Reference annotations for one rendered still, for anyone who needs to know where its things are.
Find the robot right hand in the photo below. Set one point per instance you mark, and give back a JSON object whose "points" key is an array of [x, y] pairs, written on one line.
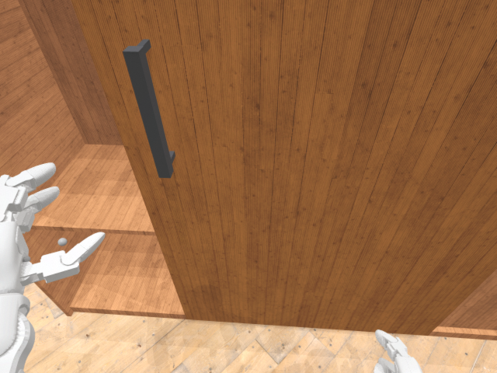
{"points": [[397, 351]]}

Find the left robot forearm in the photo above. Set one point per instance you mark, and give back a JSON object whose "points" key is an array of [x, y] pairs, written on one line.
{"points": [[17, 335]]}

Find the robot left hand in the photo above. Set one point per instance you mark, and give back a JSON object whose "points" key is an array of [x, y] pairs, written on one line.
{"points": [[17, 211]]}

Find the wardrobe door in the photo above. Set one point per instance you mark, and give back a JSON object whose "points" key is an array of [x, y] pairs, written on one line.
{"points": [[478, 310], [336, 160]]}

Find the handle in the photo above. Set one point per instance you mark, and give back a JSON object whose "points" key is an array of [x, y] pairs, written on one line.
{"points": [[140, 76]]}

